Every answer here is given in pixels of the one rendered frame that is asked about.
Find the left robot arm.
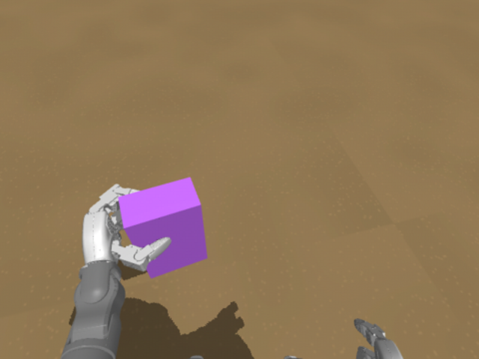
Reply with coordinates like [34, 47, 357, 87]
[61, 260, 126, 359]

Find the left robot hand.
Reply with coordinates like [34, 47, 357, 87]
[82, 184, 171, 271]

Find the carton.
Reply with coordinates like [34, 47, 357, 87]
[118, 177, 207, 278]

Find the right robot hand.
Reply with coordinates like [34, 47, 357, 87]
[354, 319, 403, 359]

